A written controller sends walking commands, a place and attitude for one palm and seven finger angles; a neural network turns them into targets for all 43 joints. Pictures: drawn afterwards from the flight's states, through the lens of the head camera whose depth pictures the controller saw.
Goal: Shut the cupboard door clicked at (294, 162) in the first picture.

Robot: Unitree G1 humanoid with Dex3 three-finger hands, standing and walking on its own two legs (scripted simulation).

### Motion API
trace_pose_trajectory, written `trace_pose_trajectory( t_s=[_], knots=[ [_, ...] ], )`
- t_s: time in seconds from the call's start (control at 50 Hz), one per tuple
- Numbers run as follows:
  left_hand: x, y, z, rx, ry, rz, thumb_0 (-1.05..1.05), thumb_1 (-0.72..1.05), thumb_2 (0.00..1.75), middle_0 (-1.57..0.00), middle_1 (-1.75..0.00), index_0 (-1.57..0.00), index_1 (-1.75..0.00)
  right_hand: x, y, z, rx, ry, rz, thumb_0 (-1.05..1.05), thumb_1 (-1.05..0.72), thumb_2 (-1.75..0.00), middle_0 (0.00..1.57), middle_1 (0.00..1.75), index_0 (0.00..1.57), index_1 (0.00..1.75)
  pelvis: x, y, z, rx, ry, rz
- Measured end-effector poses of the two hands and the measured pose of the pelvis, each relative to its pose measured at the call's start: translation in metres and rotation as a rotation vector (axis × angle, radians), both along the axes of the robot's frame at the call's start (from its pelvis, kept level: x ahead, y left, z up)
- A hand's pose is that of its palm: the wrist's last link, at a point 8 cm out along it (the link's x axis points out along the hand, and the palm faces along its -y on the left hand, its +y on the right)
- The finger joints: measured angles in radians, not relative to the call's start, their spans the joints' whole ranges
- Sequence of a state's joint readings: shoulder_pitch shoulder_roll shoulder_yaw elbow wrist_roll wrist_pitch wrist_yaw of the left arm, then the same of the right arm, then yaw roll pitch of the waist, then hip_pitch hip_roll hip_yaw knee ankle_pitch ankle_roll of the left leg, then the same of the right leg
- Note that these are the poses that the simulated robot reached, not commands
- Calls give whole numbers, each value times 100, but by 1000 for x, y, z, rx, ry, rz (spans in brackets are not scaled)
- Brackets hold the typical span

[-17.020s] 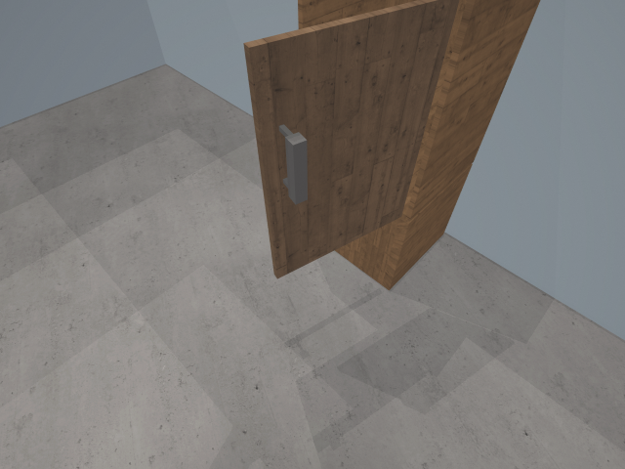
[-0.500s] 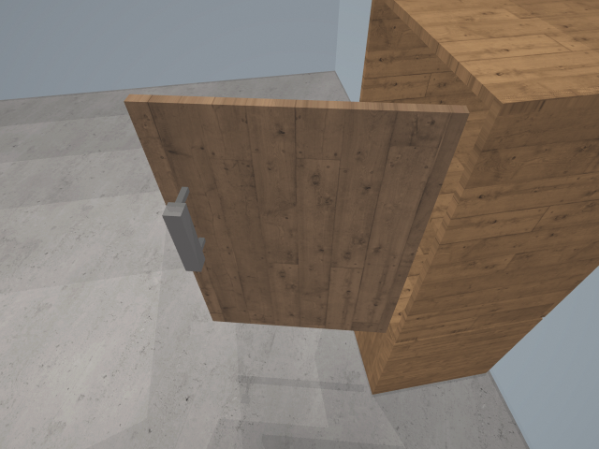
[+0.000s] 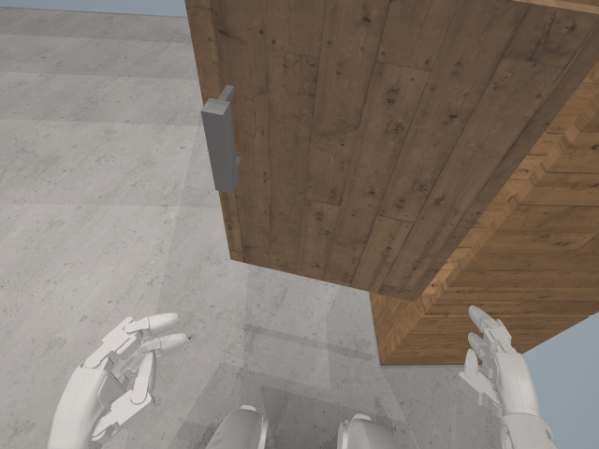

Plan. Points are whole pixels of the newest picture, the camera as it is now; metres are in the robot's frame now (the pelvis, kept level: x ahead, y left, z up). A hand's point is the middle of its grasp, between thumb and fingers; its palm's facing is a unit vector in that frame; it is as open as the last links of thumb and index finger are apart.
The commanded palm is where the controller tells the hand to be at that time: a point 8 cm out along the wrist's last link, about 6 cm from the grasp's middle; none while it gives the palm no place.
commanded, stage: raise the hand and make a fist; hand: left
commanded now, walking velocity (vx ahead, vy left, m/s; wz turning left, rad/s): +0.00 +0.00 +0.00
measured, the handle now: (227, 140) +0.48 +0.16 +0.13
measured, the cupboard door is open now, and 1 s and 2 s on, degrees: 76 76 76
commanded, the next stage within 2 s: bring the fist close to the handle in 1.44 s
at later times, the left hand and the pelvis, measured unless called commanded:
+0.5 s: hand (132, 337) +0.21 +0.21 +0.09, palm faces -0.08 -1.00 -0.04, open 3.6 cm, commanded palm +0.19 +0.26 +0.09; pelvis +0.01 +0.04 +0.02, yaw +0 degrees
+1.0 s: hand (131, 294) +0.24 +0.21 +0.12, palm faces -0.08 -0.99 -0.06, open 3.1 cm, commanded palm +0.23 +0.26 +0.13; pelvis +0.03 +0.02 +0.04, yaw +0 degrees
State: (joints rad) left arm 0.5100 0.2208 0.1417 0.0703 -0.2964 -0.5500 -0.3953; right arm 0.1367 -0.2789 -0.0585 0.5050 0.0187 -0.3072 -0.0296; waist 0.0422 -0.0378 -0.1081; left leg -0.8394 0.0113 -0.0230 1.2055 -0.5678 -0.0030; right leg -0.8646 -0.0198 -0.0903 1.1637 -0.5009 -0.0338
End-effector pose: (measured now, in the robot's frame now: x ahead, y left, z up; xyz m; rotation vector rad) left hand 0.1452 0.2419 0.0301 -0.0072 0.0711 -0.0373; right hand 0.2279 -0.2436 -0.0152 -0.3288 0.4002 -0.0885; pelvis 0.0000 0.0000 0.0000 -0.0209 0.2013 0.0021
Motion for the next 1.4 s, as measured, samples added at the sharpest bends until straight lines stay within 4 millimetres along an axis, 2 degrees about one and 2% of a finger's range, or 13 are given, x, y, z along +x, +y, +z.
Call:
trace_pose_trajectory(
  t_s=[0.06,0.12,0.2,0.28,0.38,0.46,0.6,0.74,0.8,0.92,1.1,1.26,1.4],
  knots=[
    [11,9,28,37,-118,18,2,90,90,-52,-65,-52,-65,-3,23,-17,40,35,21,1,-91,-89,20,29,20,30,-2,6,-4,-20,-4,11],
    [29,4,49,45,-171,-39,2,90,90,-57,-71,-58,-71,-15,46,-31,103,84,20,1,-90,-89,20,29,20,30,-4,13,-3,-32,-6,13],
    [50,-11,42,20,-30,-158,1,90,90,-64,-79,-65,-79,-43,64,-40,177,163,-31,1,-90,-89,21,30,20,30,-4,21,5,-28,3,-1],
    [51,-6,31,0,115,-142,1,90,90,-72,-87,-72,-87,-69,64,-39,185,229,-100,1,-90,-89,21,30,20,30,0,27,15,-16,7,-19],
    [43,22,52,35,14,5,2,90,90,-81,-97,-81,-97,-84,50,-34,119,272,-121,1,-90,-89,21,30,20,30,7,31,19,-19,8,-17],
    [45,26,63,54,-79,2,2,90,90,-88,-105,-88,-105,-78,39,-31,68,264,-100,1,-90,-89,21,30,20,30,7,35,17,-31,6,-2],
    [59,9,55,42,14,-130,2,90,90,-101,-119,-101,-119,-54,36,-10,66,163,-119,1,-90,-89,21,30,20,30,12,37,22,-29,-10,-9],
    [64,30,90,61,-89,8,2,90,90,-114,-133,-114,-133,-33,48,8,98,113,-73,1,-90,-89,21,29,20,30,20,32,33,-29,-35,-1],
    [67,28,91,65,-85,-2,2,90,90,-119,-138,-120,-139,-28,52,7,106,118,-40,1,-90,-89,21,30,20,30,21,31,35,-30,-38,6],
    [75,15,78,55,14,-87,2,90,90,-126,-146,-126,-146,-31,48,5,110,142,-45,1,-90,-89,21,30,20,30,23,26,39,-24,-45,4],
    [90,28,115,77,-116,-12,2,90,90,-129,-149,-129,-150,-44,33,2,111,177,-78,1,-90,-89,21,30,20,30,27,19,46,-19,-67,8],
    [89,9,87,38,44,-81,2,90,90,-129,-150,-130,-150,-51,18,8,98,169,-120,1,-90,-89,21,30,20,30,28,16,51,-7,-64,-5],
    [86,19,111,74,-115,-3,2,90,90,-130,-150,-130,-150,-47,16,8,83,169,-94,1,-90,-89,21,30,20,30,27,13,49,-9,-72,4]
  ],
)
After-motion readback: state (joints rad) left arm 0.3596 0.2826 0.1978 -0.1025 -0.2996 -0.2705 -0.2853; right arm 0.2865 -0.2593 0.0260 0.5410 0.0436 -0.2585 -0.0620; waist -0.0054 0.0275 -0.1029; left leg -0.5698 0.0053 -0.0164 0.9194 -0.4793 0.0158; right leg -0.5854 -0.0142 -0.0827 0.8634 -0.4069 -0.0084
